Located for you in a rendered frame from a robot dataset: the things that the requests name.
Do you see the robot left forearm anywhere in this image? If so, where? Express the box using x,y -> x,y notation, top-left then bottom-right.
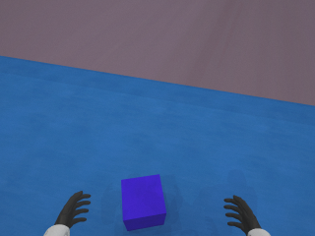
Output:
43,224 -> 70,236

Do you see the left robot hand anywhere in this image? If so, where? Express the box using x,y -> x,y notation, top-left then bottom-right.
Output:
54,191 -> 91,229

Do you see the right robot hand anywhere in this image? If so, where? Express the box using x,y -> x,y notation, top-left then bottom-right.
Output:
223,195 -> 262,236

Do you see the carton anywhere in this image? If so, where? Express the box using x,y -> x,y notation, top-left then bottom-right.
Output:
121,174 -> 166,231

